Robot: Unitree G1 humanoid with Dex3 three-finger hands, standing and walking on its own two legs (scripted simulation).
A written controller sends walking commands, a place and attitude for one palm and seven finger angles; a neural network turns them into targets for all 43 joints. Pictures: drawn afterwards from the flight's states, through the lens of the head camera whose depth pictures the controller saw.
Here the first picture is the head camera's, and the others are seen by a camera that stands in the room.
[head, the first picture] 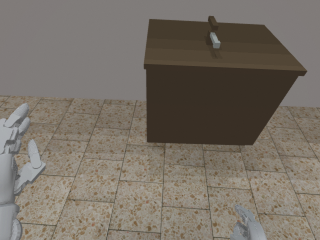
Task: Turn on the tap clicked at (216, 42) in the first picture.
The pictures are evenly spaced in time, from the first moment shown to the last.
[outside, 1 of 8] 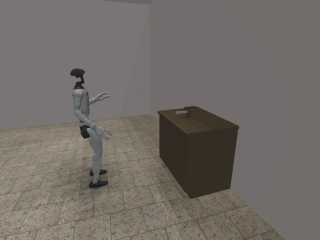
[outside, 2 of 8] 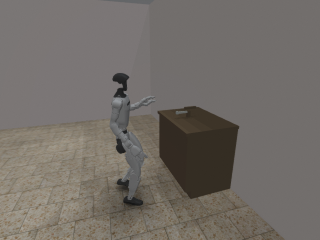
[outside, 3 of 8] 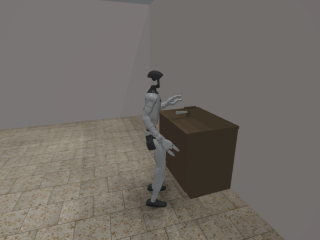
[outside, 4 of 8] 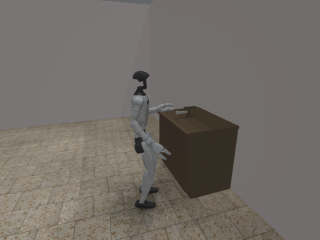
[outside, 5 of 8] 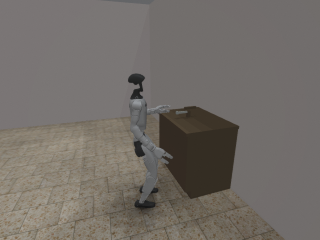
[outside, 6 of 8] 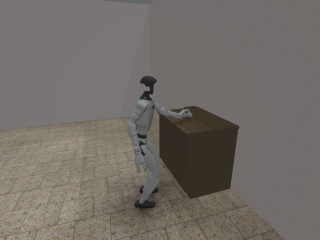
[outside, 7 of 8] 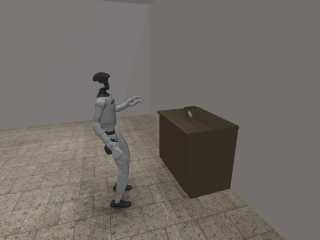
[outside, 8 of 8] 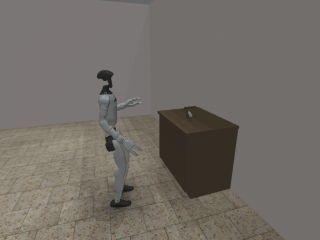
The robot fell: no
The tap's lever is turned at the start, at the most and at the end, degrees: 0 72 72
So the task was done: yes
